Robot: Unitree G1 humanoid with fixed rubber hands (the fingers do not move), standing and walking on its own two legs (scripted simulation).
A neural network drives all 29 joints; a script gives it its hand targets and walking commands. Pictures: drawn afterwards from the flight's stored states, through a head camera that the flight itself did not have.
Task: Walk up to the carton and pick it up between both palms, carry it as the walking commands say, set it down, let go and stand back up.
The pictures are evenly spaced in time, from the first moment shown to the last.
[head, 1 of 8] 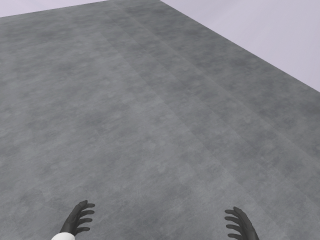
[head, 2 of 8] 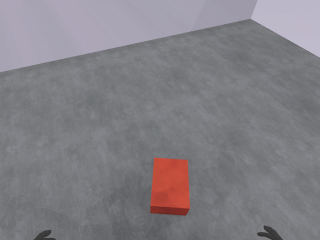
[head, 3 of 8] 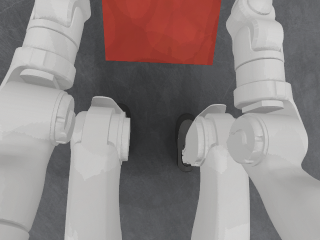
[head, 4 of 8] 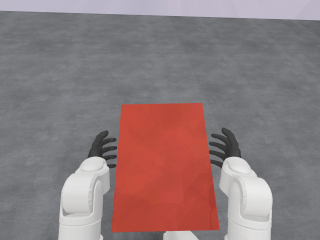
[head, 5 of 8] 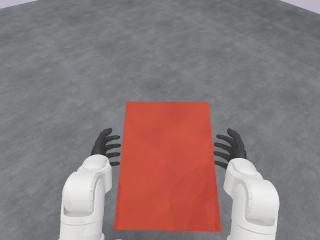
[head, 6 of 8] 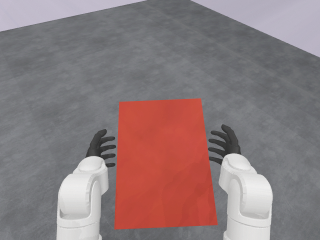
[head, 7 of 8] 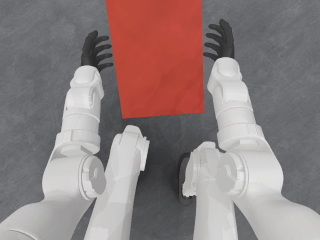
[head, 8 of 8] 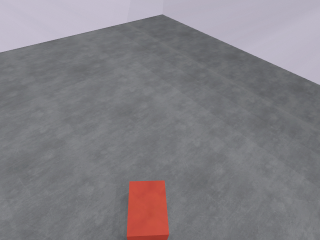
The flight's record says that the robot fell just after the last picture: no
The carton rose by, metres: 0.72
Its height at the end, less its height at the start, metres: +0.00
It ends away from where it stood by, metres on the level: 2.17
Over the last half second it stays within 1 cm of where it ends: yes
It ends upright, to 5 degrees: yes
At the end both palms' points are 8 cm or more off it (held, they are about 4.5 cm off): yes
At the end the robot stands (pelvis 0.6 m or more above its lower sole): yes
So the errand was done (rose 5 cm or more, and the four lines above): yes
